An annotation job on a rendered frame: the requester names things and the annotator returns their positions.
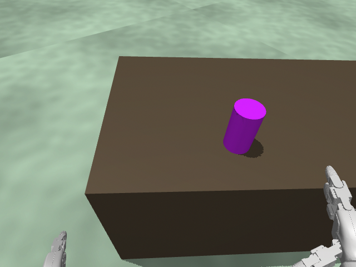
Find can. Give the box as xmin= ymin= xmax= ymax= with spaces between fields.
xmin=223 ymin=98 xmax=266 ymax=154

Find right robot hand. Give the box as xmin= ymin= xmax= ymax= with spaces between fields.
xmin=291 ymin=165 xmax=356 ymax=267

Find left robot hand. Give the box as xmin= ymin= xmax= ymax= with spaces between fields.
xmin=43 ymin=231 xmax=67 ymax=267

